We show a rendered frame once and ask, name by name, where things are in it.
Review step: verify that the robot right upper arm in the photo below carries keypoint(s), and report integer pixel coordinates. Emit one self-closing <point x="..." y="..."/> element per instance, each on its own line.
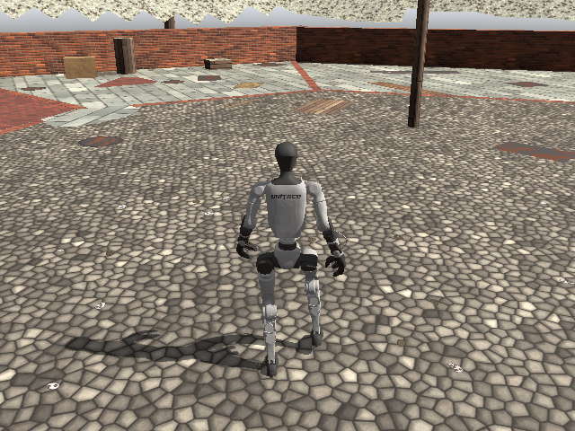
<point x="315" y="190"/>

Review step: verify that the robot right forearm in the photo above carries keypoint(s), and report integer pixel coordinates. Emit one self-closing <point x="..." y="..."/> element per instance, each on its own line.
<point x="332" y="241"/>

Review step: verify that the robot right shin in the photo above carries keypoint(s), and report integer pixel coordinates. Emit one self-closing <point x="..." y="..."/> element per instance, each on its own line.
<point x="314" y="307"/>

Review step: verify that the left robot hand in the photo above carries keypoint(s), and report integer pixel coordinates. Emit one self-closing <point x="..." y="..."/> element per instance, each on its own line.
<point x="249" y="246"/>

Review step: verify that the robot left upper arm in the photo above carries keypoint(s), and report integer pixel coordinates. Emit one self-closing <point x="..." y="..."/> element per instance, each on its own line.
<point x="253" y="204"/>

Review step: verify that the right robot hand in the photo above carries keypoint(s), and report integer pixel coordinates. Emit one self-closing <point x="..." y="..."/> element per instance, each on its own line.
<point x="341" y="263"/>

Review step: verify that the robot left forearm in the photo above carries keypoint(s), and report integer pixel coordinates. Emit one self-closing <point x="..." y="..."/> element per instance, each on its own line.
<point x="244" y="234"/>

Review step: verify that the robot left foot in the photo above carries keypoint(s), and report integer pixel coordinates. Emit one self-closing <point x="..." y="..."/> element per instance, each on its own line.
<point x="272" y="368"/>

